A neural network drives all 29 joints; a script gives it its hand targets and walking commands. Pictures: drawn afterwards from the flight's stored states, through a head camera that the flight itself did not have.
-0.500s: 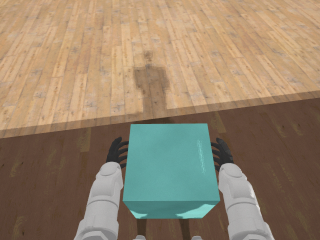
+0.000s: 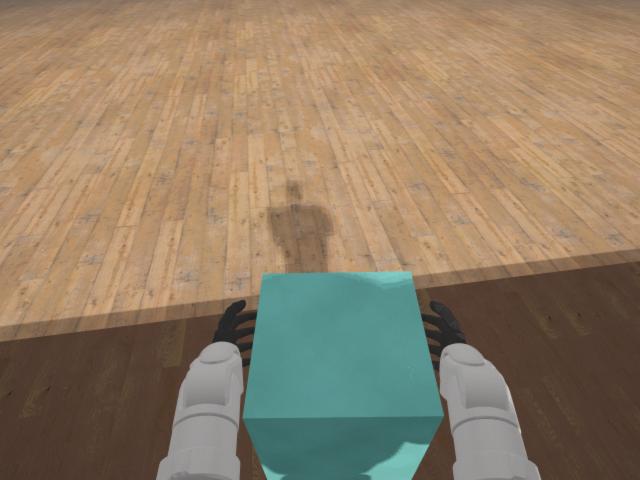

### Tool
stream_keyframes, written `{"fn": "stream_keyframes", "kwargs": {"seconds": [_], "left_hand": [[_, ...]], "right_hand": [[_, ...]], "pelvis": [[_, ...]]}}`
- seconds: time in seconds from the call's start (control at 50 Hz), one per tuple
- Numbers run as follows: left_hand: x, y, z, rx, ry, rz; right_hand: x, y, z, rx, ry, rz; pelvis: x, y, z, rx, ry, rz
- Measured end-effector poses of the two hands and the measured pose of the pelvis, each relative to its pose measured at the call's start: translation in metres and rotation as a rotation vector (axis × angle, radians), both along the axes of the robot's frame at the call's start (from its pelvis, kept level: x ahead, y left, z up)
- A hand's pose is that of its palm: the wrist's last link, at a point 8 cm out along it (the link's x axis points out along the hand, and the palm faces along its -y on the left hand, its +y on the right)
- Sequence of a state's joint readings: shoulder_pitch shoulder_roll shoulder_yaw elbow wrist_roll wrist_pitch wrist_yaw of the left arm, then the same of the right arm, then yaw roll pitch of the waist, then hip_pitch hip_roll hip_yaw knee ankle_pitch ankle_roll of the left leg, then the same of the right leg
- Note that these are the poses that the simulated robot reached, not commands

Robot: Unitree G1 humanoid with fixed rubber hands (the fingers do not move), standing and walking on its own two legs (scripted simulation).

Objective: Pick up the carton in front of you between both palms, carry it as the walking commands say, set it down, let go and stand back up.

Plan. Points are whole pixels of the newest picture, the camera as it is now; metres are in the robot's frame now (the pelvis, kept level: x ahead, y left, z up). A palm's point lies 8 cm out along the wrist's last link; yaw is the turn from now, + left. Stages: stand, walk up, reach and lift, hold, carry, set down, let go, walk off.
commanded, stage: reach and lift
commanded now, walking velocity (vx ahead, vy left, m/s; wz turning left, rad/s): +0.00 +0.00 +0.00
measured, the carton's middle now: (338, 380) +0.30 +0.00 -0.04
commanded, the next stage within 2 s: hold in 0.84 s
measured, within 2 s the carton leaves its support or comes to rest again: neither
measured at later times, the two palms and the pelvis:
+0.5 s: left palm (226, 343) +0.31 +0.15 +0.03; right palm (451, 345) +0.31 -0.15 +0.03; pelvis +0.01 +0.00 +0.01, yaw +0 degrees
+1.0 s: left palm (221, 341) +0.30 +0.15 +0.06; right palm (457, 343) +0.29 -0.15 +0.06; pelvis +0.02 +0.00 +0.01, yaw +0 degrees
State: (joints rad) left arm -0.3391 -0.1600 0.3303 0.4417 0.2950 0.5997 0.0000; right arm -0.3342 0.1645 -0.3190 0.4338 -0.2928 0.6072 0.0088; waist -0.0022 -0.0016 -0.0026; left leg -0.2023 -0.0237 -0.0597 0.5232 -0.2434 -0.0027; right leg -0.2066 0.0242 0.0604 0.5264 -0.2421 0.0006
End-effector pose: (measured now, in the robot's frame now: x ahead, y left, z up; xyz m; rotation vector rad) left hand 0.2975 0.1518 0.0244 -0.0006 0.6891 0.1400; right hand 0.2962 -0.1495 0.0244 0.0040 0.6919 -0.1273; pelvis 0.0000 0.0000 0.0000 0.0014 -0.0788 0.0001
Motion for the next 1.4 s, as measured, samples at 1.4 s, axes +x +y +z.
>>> {"fn": "stream_keyframes", "kwargs": {"seconds": [1.4], "left_hand": [[-0.007,0.001,0.032,0.004,-0.032,-0.003]], "right_hand": [[-0.006,0.001,0.031,-0.005,-0.032,0.009]], "pelvis": [[0.001,0.001,0.008,-0.001,-0.065,0.001]]}}
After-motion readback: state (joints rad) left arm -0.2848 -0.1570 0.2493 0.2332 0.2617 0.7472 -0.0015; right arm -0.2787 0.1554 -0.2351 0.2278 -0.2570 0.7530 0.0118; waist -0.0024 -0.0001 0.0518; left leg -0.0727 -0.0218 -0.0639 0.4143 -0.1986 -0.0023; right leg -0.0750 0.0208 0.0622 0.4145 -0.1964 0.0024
